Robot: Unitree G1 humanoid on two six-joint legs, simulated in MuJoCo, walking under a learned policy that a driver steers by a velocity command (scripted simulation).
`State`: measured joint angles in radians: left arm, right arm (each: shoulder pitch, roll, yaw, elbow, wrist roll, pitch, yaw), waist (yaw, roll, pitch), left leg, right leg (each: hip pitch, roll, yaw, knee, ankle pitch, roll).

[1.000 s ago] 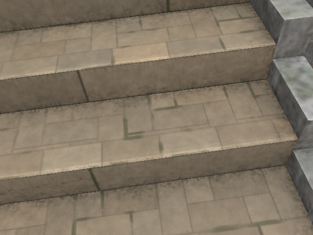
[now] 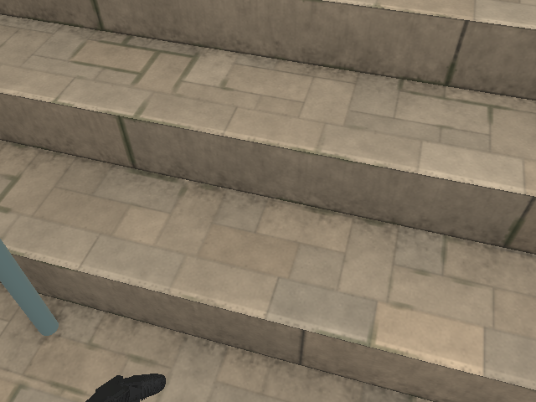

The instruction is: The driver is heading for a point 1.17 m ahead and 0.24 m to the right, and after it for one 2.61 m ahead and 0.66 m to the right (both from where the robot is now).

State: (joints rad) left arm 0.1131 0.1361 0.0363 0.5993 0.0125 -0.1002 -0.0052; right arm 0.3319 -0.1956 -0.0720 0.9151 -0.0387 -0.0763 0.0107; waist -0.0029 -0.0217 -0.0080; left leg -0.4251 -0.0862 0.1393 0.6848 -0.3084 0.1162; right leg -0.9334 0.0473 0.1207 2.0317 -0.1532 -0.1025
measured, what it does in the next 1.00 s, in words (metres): climbs, turning right: right foot 0.17 m higher, then left foot 0.17 m higher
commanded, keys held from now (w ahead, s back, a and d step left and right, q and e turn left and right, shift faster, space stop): w+e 0.60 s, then w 0.40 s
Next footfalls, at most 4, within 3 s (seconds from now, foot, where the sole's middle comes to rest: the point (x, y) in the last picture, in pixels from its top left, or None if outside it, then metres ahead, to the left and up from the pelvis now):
0.32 right None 0.33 -0.09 -0.58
0.76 left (284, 254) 0.68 0.00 -0.42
1.22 right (434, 130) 0.88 -0.32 -0.25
1.76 left None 1.22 -0.22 -0.08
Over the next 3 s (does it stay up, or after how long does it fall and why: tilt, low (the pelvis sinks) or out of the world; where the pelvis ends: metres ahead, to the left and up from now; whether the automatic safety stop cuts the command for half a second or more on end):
stays up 1.77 -0.37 1.00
